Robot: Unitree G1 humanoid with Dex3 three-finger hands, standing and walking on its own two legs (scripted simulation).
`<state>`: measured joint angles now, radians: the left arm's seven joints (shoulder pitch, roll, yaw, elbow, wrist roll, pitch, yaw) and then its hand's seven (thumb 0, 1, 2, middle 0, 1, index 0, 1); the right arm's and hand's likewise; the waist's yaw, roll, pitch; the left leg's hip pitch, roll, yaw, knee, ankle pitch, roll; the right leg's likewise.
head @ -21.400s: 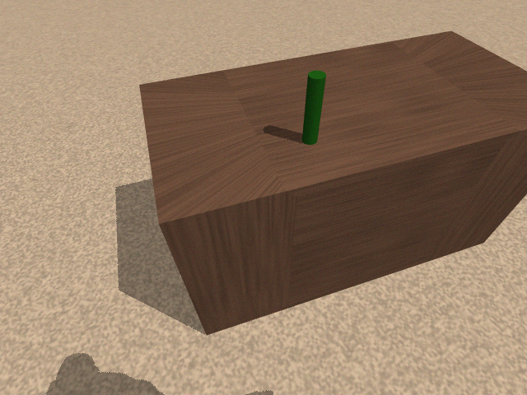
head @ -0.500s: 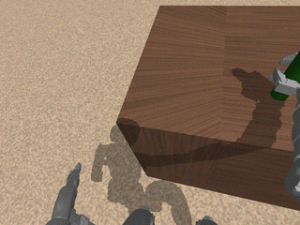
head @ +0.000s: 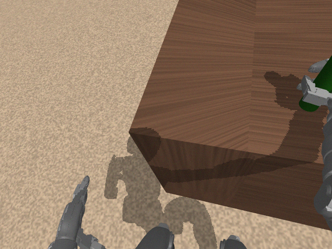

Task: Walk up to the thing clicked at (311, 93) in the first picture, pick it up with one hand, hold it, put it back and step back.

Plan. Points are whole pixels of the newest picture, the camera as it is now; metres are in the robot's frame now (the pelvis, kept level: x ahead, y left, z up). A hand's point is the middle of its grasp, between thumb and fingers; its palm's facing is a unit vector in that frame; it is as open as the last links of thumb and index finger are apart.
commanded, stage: loosen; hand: right
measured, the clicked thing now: (330, 76) +0.51 -0.24 +0.10
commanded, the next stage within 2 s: open in 0.20 s
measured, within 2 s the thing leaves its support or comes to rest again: neither
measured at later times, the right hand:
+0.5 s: hand (315, 85) +0.51 -0.23 +0.07, palm faces +0.22 +0.98 +0.01, open 7.7 cm
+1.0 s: hand out of the picture +0.52 -0.26 +0.12, palm faces +0.26 +0.97 +0.01, open 15.5 cm
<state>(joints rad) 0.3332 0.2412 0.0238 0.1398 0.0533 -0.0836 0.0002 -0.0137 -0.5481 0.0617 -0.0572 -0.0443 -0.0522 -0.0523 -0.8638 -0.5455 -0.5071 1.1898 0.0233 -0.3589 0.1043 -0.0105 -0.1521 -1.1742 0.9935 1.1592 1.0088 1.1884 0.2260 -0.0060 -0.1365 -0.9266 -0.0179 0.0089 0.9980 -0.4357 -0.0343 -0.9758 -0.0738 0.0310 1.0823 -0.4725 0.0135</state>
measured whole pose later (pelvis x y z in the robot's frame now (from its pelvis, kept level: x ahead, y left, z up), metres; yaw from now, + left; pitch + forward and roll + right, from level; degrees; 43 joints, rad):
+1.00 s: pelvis +0.01 +0.00 +0.00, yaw +0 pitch +20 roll +4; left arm 0.37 0.27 0.04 0.09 0.04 -0.02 0.00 -0.01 -0.52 0.04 -0.06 -0.05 -0.06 -0.05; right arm -0.88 -0.60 -0.54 1.11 0.01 -0.30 0.10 -0.01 0.30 -0.13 0.25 0.17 0.24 0.17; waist 0.22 0.00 -0.14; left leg -0.88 -0.02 0.01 0.97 -0.44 -0.03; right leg -0.93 -0.08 0.03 1.06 -0.48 0.02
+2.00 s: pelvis +0.03 +0.00 +0.06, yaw -2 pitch +4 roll +1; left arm 0.38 0.21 0.09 0.38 -0.06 0.06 0.01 -0.01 -0.51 0.05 -0.06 -0.05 -0.06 -0.05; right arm 0.30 -0.36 -0.30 -0.14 0.08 0.02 -0.03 -0.02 0.51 -0.06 0.07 0.05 0.07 0.06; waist -0.05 -0.05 -0.05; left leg -0.36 0.02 0.01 0.65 -0.36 -0.03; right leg -0.40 -0.04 0.01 0.70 -0.38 0.01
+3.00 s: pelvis +0.00 +0.00 +0.06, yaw -3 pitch +1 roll +1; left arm 0.30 0.17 0.04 0.47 -0.01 -0.13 0.05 -0.01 0.35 0.60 -0.15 -0.21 -0.15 -0.21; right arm 0.49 -0.22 -0.15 0.07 0.03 -0.16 -0.03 -0.02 0.53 -0.07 0.06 0.06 0.06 0.06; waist -0.03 -0.02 0.01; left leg -0.34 0.04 0.01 0.64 -0.32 -0.04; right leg -0.37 -0.01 0.01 0.66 -0.31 0.01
